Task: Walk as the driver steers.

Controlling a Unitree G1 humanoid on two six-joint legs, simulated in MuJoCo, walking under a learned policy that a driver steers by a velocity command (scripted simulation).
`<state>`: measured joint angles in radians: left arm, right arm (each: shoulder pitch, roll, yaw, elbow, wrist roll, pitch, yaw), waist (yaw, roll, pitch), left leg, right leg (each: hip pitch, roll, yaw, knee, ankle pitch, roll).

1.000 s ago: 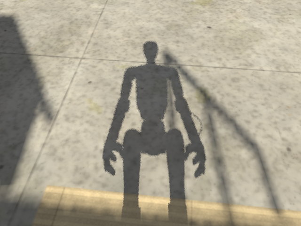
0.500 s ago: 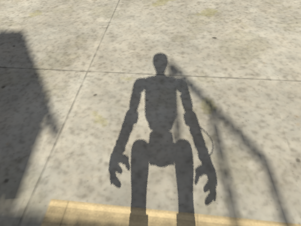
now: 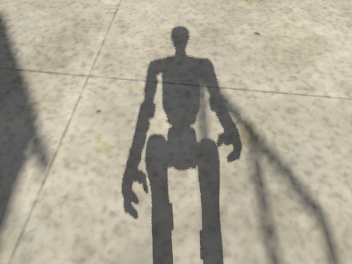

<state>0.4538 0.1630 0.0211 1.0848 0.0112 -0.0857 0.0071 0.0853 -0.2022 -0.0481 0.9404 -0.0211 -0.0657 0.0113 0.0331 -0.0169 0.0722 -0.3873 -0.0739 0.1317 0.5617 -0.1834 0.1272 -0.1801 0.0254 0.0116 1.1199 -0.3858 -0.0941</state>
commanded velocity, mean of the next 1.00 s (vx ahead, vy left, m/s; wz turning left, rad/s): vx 0.49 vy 0.00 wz -0.02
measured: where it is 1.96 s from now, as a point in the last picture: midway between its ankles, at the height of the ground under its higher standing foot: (196, 203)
